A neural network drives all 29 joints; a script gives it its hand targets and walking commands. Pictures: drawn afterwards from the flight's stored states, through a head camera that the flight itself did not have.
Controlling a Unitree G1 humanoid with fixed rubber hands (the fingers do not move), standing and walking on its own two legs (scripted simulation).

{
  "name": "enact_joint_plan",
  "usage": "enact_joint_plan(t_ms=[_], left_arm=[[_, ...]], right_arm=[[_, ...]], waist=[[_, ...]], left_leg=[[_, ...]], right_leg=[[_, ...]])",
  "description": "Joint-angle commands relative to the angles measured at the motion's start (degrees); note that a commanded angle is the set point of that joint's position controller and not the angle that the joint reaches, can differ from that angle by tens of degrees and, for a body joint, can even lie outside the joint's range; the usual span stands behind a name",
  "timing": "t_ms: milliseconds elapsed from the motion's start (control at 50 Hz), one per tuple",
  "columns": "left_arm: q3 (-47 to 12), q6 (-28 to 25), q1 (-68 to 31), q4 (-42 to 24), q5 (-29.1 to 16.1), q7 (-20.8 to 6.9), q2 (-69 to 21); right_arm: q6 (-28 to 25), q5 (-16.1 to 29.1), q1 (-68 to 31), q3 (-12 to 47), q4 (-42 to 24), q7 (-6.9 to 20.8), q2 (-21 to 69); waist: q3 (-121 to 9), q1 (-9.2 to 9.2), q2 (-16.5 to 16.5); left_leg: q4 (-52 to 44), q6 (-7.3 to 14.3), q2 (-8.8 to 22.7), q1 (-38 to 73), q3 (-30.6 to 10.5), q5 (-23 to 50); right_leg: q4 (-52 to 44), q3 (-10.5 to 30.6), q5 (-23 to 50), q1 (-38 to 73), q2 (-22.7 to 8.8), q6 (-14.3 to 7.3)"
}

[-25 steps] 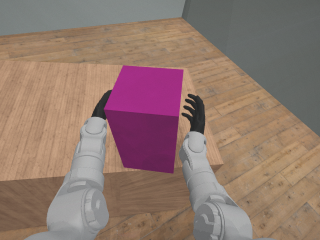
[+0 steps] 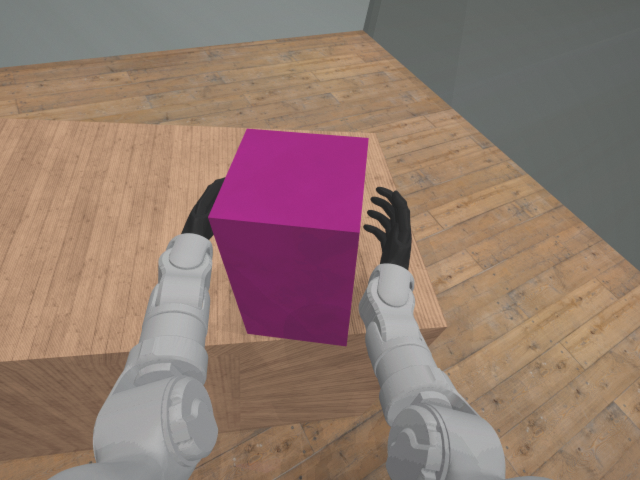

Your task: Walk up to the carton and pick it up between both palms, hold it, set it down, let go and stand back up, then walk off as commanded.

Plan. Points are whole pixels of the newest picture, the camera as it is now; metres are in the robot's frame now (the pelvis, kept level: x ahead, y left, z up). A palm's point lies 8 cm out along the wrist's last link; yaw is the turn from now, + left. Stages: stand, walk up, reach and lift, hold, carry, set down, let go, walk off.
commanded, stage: set down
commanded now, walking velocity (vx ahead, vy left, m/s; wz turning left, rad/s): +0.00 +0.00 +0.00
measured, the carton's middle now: (301, 247) +0.41 -0.01 +0.02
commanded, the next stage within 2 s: none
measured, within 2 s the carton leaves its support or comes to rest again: rests again in 0.52 s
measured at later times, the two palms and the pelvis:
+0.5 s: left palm (195, 238) +0.42 +0.14 +0.02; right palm (372, 268) +0.37 -0.11 +0.02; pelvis +0.01 +0.01 +0.00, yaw -1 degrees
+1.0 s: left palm (182, 255) +0.39 +0.15 +0.02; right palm (366, 288) +0.34 -0.10 +0.01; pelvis +0.00 +0.03 -0.01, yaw -1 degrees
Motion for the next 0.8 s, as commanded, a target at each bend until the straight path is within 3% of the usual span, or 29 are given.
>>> enact_joint_plan(t_ms=[0,100,280,420,560,680,780], left_arm=[[-3.6,-3.9,-24.0,0.3,1.1,-5.7,-19.9],[-1.7,-4.6,-23.7,-2.5,-0.8,-2.9,-10.0],[-5.5,-6.1,-20.8,-5.6,-7.2,2.5,-2.4],[-9.2,-10.0,-19.6,-3.4,-9.9,5.8,-0.3],[-13.6,-14.0,-19.7,1.5,-15.6,9.1,5.1],[-16.0,-13.3,-20.3,3.8,-18.2,9.7,6.1],[-16.0,-10.9,-16.1,3.3,-18.5,9.2,7.2]], right_arm=[[2.2,-10.6,-17.2,11.0,5.7,9.0,19.3],[2.9,-8.3,-17.1,7.4,5.6,6.9,10.2],[1.8,-1.0,-16.6,11.6,3.8,3.4,3.7],[-3.8,1.7,-16.7,13.3,5.5,2.2,0.8],[-8.5,7.6,-19.5,16.2,7.5,-0.4,-6.5],[-8.3,12.4,-20.1,19.0,9.0,-1.5,-7.9],[-7.6,14.7,-14.7,21.2,8.3,-2.2,-8.6]], waist=[[-15.7,2.49,8.3],[-14.7,2.60,8.4],[-17.9,3.38,9.5],[-35.6,3.67,12.9],[-49.6,3.29,11.9],[-47.1,3.04,10.9],[-42.3,3.13,11.9]], left_leg=[[-1.1,1.9,-1.9,0.1,7.1,8.2],[-1.3,2.0,-2.0,-0.2,7.4,8.1],[1.3,2.3,-1.8,-3.0,7.1,10.6],[7.3,0.1,-1.5,-2.8,6.0,24.4],[13.7,-2.3,-1.7,-3.4,5.0,36.9],[14.4,-2.8,-1.9,-1.2,4.9,36.0],[14.5,-3.4,-1.9,2.5,4.4,36.6]], right_leg=[[-1.4,-3.5,9.4,-1.2,3.2,1.5],[-1.7,-3.0,8.1,-1.8,3.4,1.5],[0.0,-2.1,10.2,-4.1,3.5,1.4],[4.1,-2.2,24.9,-5.7,4.7,0.8],[9.5,-1.5,39.9,-6.3,6.1,1.0],[9.3,-2.3,37.7,-8.1,6.5,0.7],[8.2,-2.3,35.7,-8.4,7.0,0.5]])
